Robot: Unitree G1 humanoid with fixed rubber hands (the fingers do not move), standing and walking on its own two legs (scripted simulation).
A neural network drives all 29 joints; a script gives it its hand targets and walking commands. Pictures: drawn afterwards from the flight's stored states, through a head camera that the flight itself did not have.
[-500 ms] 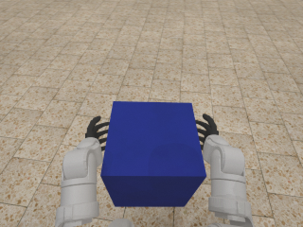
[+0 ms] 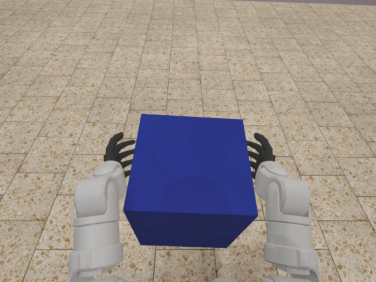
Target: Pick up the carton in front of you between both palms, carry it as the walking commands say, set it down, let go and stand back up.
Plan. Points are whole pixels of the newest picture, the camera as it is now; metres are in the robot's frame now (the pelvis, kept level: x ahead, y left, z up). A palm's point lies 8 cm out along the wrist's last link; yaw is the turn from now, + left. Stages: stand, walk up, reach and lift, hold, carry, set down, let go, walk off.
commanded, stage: carry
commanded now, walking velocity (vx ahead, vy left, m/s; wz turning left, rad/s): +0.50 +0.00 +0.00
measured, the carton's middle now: (187, 187) +0.32 -0.01 +0.02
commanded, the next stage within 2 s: none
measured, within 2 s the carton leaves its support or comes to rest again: neither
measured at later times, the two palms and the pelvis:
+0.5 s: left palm (135, 97) +0.55 +0.11 +0.09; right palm (245, 92) +0.57 -0.19 +0.09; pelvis +0.30 -0.05 +0.01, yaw +3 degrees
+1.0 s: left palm (129, 44) +0.83 +0.15 +0.09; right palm (216, 43) +0.82 -0.15 +0.10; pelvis +0.59 +0.01 +0.01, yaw -1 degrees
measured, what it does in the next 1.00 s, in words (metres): walks ahead: right foot, then left foot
